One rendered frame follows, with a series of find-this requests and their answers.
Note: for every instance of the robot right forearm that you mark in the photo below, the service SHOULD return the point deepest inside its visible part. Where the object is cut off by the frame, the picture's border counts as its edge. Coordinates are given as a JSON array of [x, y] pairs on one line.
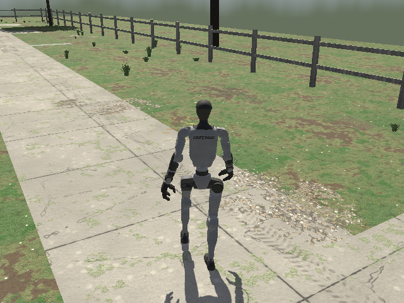
[[229, 164]]

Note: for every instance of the right robot upper arm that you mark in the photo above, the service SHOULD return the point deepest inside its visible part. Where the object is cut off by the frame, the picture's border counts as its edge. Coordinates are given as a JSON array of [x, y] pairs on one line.
[[225, 143]]

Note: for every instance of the left robot upper arm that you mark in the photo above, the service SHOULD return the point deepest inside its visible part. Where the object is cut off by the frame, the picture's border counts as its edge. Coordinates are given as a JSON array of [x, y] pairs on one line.
[[180, 142]]

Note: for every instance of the robot right hand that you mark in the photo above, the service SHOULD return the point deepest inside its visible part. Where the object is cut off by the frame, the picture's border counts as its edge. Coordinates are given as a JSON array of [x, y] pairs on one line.
[[230, 174]]

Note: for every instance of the humanoid robot head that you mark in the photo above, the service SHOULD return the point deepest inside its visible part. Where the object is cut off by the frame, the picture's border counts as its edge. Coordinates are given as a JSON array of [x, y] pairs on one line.
[[203, 109]]

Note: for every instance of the robot left forearm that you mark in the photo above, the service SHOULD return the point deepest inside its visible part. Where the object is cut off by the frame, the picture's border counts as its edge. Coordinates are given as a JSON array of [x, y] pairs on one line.
[[171, 170]]

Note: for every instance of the left robot foot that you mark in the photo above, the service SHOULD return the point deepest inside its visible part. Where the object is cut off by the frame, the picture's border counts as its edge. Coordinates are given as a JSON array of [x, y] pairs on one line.
[[184, 238]]

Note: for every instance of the robot left hand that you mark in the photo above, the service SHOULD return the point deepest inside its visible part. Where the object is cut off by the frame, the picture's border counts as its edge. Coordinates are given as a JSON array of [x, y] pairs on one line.
[[165, 192]]

